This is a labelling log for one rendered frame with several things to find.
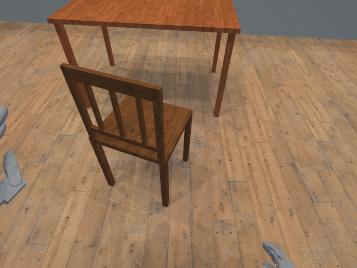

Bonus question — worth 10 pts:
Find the chair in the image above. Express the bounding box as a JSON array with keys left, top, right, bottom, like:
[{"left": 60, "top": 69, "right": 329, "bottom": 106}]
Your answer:
[{"left": 60, "top": 63, "right": 193, "bottom": 207}]

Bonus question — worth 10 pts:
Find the left robot hand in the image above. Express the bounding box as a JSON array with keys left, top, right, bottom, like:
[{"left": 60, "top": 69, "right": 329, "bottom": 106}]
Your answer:
[{"left": 0, "top": 106, "right": 27, "bottom": 206}]

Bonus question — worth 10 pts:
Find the table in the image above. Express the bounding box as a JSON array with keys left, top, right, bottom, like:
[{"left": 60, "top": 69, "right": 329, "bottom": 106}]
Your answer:
[{"left": 47, "top": 0, "right": 241, "bottom": 117}]

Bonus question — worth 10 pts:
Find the right robot hand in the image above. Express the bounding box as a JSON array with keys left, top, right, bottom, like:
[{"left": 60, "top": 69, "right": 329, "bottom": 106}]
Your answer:
[{"left": 262, "top": 241, "right": 295, "bottom": 268}]

